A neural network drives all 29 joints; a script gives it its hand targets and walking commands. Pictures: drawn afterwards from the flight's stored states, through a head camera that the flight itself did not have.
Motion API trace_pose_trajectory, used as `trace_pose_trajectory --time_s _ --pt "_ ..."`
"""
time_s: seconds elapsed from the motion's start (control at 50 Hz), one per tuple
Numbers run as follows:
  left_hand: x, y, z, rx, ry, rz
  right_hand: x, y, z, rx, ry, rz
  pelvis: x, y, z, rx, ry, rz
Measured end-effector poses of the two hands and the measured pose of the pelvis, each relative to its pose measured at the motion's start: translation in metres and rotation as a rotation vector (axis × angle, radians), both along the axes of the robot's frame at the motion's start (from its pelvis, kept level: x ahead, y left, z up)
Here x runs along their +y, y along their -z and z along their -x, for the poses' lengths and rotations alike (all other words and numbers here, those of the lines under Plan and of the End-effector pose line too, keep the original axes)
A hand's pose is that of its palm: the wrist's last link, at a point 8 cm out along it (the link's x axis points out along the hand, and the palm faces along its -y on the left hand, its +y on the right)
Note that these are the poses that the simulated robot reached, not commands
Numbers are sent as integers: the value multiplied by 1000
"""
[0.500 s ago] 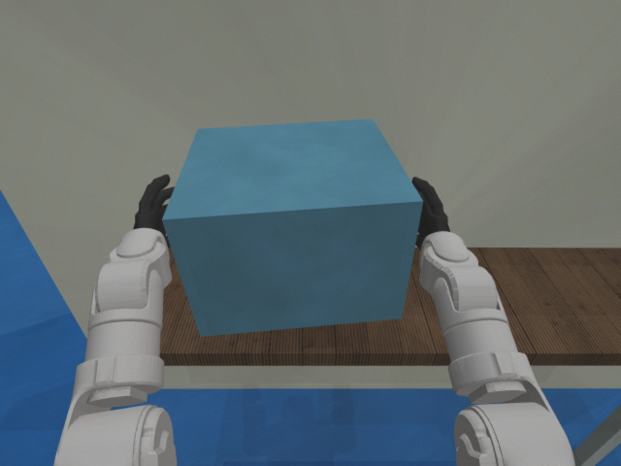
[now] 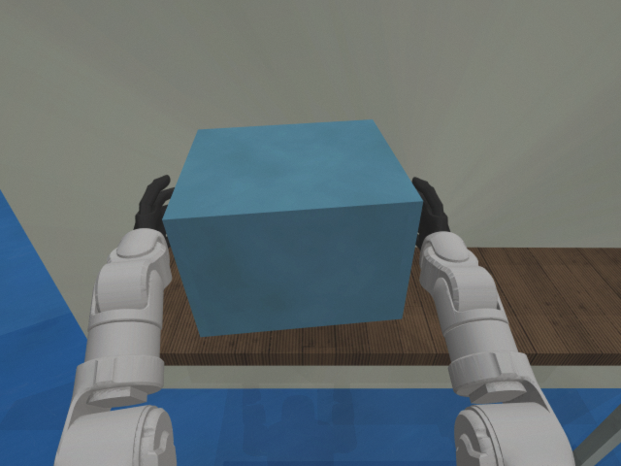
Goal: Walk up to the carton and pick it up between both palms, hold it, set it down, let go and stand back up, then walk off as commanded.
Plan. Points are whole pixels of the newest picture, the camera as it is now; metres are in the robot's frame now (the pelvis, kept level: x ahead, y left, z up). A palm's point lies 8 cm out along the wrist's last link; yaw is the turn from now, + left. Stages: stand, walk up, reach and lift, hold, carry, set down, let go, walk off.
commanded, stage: hold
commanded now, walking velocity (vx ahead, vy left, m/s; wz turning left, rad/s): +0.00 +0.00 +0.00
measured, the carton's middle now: (294, 218) +0.42 +0.03 +0.17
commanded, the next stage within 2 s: set down in 0.54 s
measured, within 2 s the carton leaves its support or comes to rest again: neither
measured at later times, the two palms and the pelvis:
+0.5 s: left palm (153, 235) +0.36 +0.20 +0.19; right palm (432, 235) +0.37 -0.15 +0.18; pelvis +0.00 +0.00 +0.00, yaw +0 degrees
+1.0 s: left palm (145, 237) +0.37 +0.22 +0.18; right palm (420, 239) +0.37 -0.14 +0.17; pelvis +0.00 +0.00 +0.00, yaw +0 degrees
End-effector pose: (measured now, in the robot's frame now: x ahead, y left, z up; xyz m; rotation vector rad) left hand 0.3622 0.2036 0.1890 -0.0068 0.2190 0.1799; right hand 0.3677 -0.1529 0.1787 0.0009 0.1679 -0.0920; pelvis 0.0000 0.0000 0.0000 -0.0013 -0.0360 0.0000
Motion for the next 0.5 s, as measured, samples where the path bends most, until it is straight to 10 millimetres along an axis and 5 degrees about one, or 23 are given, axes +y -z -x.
trace_pose_trajectory --time_s 0.5 --pt "0 -1 0 -4 1 -2 0 -2 0 -6 1 1 0 0 0 0 0 0"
